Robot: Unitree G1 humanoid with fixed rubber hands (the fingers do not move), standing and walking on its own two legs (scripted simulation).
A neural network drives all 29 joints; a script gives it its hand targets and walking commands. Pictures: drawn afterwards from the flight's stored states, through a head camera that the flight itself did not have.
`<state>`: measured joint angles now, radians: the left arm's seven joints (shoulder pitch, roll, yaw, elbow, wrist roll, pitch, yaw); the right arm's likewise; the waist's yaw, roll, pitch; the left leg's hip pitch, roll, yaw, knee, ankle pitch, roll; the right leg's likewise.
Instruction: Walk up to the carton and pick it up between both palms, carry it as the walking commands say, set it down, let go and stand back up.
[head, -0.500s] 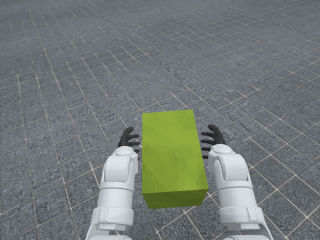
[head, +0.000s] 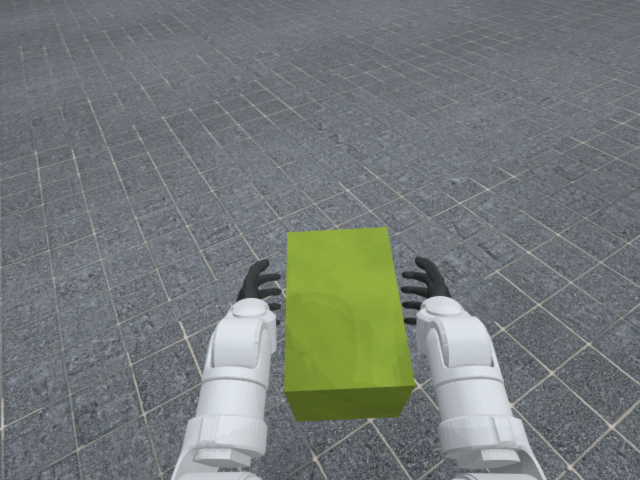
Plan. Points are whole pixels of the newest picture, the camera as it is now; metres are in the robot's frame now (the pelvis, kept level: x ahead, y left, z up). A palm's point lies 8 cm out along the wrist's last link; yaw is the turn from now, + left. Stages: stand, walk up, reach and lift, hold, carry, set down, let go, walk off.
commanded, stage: carry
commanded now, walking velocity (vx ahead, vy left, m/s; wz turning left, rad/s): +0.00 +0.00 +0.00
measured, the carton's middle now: (342, 323) +0.37 +0.00 -0.04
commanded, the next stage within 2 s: hold in 1.02 s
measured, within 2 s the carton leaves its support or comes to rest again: neither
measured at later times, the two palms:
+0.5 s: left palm (253, 325) +0.30 +0.12 +0.05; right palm (440, 326) +0.30 -0.12 +0.05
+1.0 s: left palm (251, 332) +0.29 +0.12 +0.05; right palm (441, 335) +0.29 -0.12 +0.05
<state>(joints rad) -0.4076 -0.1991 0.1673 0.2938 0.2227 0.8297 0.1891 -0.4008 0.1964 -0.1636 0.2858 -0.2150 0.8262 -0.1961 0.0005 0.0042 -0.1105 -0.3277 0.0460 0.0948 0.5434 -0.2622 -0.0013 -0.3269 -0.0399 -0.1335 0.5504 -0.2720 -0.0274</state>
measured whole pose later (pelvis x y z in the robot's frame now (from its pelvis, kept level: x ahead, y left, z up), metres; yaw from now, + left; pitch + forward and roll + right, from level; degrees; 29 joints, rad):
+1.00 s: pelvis -0.02 +0.00 +0.00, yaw +0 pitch +2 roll +0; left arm -0.38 -0.19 0.15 0.33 0.22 0.74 0.17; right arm -0.36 0.18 -0.14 0.33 -0.21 0.75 -0.18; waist 0.00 0.01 -0.10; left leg -0.35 0.05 0.10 0.53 -0.23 0.00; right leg -0.35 -0.04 -0.13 0.55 -0.24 -0.03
